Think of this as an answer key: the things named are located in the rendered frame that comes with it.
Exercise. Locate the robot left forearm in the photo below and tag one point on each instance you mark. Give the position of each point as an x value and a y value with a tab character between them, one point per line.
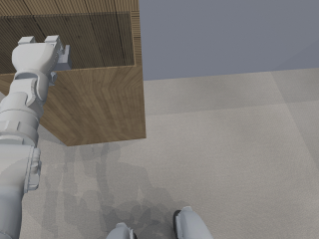
21	110

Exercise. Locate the handle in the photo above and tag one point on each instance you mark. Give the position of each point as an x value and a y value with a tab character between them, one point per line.
64	62

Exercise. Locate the drawer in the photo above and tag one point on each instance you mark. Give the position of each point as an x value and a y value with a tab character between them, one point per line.
97	39

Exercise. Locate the robot left hand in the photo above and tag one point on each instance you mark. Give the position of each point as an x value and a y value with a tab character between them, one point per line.
41	57

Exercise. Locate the left robot thigh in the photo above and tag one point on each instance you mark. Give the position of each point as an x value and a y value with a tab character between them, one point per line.
122	233

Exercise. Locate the cabinet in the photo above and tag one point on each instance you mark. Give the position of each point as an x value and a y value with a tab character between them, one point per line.
91	105

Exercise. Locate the left robot shin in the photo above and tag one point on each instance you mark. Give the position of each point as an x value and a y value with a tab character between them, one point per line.
122	224

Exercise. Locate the left robot upper arm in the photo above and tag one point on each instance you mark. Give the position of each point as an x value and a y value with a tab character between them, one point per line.
20	169

